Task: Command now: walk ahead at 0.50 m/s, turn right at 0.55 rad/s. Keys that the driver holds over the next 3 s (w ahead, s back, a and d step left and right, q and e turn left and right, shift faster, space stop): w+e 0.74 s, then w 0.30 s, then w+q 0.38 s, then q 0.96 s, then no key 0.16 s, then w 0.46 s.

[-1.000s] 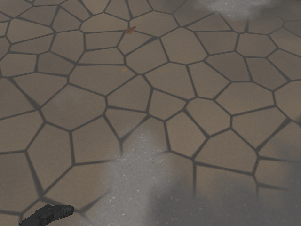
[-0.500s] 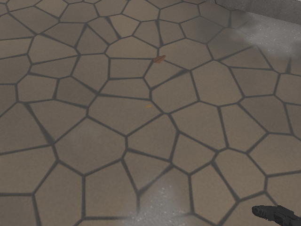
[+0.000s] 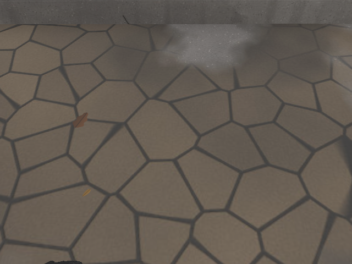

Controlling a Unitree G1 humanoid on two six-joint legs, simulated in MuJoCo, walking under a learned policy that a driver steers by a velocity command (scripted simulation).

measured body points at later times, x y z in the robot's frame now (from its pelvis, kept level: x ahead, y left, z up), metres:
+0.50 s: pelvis +0.29 -0.02 +0.01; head +0.31 -0.04 +0.46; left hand +0.40 +0.26 -0.10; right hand +0.46 -0.31 -0.06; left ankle +0.46 +0.07 -0.72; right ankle +0.14 -0.09 -0.72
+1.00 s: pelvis +0.53 -0.13 +0.00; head +0.55 -0.16 +0.45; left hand +0.85 -0.07 -0.06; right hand +0.36 -0.37 -0.13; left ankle +0.46 +0.07 -0.72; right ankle +0.58 -0.29 -0.72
